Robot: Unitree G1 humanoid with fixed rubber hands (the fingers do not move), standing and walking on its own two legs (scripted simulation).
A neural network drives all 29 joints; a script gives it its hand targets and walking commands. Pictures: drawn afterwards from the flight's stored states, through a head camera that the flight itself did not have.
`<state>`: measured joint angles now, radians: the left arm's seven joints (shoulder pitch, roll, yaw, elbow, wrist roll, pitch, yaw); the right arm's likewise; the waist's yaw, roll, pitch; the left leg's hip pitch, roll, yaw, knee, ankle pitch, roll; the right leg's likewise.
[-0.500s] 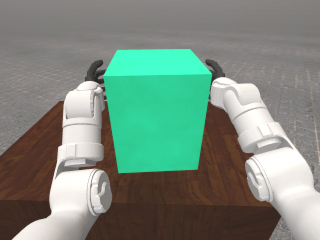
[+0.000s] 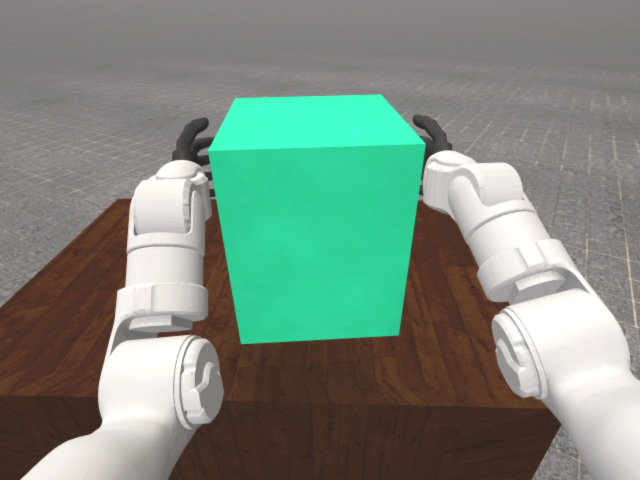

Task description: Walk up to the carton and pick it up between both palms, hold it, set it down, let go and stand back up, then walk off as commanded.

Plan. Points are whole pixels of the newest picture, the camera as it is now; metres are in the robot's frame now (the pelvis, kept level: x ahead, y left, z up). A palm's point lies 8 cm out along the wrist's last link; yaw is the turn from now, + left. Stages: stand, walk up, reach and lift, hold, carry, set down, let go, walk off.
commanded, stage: hold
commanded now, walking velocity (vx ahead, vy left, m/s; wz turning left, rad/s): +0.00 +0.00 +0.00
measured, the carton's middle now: (314, 213) +0.39 +0.01 +0.23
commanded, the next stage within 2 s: set down in 0.78 s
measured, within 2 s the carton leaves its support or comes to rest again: neither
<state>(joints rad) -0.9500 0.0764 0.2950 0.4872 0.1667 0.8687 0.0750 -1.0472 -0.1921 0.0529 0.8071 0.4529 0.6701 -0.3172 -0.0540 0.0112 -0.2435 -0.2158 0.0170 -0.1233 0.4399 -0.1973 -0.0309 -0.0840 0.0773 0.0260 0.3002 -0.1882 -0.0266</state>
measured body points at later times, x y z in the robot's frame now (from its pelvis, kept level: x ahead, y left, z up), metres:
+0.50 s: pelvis +0.00 +0.00 +0.00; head -0.10 +0.02 +0.44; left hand +0.38 +0.15 +0.29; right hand +0.38 -0.14 +0.29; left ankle +0.03 +0.13 -0.74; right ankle -0.02 -0.11 -0.74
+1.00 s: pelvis +0.01 +0.00 +0.00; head -0.10 +0.02 +0.44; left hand +0.38 +0.16 +0.30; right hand +0.38 -0.14 +0.29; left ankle +0.03 +0.13 -0.74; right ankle -0.02 -0.11 -0.74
